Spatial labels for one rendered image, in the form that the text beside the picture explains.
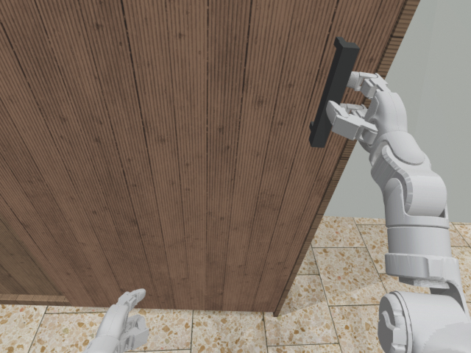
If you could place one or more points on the handle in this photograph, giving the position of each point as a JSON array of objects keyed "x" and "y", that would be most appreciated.
[{"x": 338, "y": 77}]

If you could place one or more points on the left robot hand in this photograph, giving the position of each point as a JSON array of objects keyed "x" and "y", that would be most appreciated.
[{"x": 131, "y": 332}]

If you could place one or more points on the wardrobe door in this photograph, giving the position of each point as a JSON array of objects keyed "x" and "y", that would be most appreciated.
[
  {"x": 20, "y": 272},
  {"x": 164, "y": 144}
]

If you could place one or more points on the left robot forearm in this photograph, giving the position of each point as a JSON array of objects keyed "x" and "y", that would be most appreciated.
[{"x": 104, "y": 344}]

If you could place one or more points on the right robot upper arm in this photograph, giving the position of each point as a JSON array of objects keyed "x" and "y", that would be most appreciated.
[{"x": 422, "y": 323}]

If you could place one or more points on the right robot forearm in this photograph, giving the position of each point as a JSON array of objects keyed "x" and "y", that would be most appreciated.
[{"x": 415, "y": 200}]

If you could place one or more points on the right robot hand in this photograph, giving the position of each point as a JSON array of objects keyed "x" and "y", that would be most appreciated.
[{"x": 386, "y": 112}]

